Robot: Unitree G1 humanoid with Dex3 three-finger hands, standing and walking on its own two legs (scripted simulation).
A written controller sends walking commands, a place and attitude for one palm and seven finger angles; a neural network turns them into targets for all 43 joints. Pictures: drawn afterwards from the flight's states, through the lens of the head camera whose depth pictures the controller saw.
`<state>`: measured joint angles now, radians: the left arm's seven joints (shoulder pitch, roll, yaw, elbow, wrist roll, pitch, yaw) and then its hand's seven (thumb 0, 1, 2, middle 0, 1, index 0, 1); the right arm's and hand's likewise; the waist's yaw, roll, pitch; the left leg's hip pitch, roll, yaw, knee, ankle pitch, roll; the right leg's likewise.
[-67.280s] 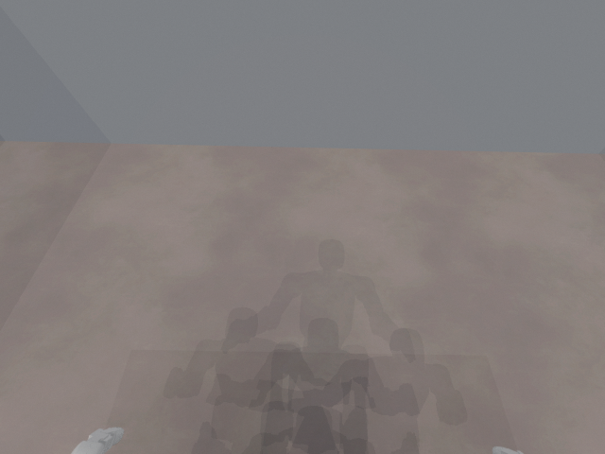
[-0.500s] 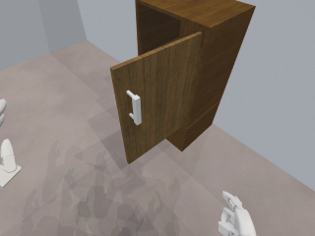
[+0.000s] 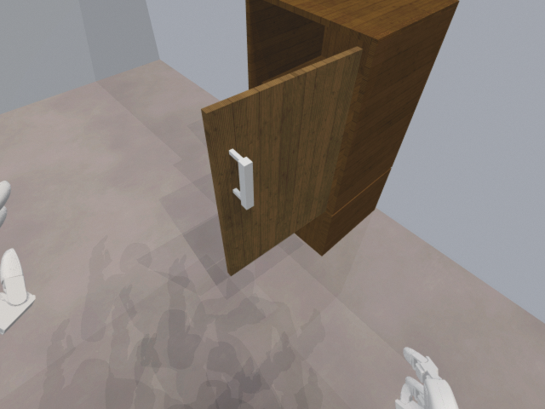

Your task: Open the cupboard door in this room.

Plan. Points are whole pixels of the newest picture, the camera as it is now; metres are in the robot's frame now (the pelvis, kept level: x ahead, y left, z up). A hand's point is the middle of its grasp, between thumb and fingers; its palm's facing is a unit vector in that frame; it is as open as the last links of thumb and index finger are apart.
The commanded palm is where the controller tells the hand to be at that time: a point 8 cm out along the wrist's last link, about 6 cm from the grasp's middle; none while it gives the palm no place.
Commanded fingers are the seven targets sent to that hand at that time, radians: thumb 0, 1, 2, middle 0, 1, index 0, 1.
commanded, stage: let the arm hang, fingers relaxed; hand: left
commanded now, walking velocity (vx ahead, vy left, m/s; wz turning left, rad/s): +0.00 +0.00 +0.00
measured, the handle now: (240, 179) +0.56 +0.10 -0.03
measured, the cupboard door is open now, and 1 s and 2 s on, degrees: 86 86 86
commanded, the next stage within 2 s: look to check the result in 1.10 s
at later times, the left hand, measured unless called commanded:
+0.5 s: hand out of the picture -0.04 +0.18 -0.18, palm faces +0.09 -0.97 -0.21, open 7.2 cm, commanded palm none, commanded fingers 0.00 0.90 0.90 -0.20 -0.30 -0.20 -0.30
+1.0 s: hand out of the picture +0.05 +0.16 -0.17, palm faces +0.07 -0.97 -0.21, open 7.3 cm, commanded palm none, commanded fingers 0.00 0.90 0.90 -0.20 -0.30 -0.20 -0.30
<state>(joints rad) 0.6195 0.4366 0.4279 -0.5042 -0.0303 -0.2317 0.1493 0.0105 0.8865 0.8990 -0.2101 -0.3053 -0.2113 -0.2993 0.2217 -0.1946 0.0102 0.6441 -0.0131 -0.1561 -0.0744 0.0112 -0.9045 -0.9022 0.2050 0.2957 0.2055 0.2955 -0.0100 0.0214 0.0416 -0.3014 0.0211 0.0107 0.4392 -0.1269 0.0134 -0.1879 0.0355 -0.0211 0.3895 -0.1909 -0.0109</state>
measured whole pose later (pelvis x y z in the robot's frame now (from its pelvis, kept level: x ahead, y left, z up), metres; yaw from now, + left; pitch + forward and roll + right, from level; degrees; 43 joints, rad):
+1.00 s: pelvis +0.03 -0.02 +0.00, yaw +2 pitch -2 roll +0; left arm 0.21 0.15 0.01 1.12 0.01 -0.01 0.03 0.01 0.93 0.90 -0.20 -0.30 -0.20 -0.30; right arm 0.22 -0.16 0.00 1.14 -0.03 0.01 -0.03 0.01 -0.92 -0.90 0.20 0.29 0.20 0.29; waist -0.01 0.02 0.05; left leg -0.23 0.00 -0.02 0.41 -0.15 -0.01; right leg -0.14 0.02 -0.06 0.43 -0.26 -0.04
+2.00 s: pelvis +0.05 -0.03 +0.00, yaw +2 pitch -1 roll +0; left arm 0.25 0.15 0.01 1.14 0.00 -0.01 0.03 0.00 0.91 0.90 -0.20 -0.30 -0.20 -0.30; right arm 0.22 -0.17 0.00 1.15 -0.02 0.01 -0.04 0.00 -0.92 -0.90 0.20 0.29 0.20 0.29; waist 0.00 0.02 0.06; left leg -0.19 0.02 -0.02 0.39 -0.17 -0.03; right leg -0.09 0.04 -0.05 0.38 -0.27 -0.05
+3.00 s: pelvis +0.06 -0.03 +0.00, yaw +1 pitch -1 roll +0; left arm 0.18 0.24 0.02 1.13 0.01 -0.02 0.02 0.00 0.90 0.90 -0.20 -0.30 -0.20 -0.30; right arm 0.15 -0.25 0.00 1.13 -0.02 0.00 -0.03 0.00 -0.91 -0.90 0.20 0.30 0.20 0.29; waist 0.00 0.02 0.06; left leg -0.16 0.02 -0.01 0.35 -0.16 -0.03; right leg -0.06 0.04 -0.04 0.33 -0.26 -0.05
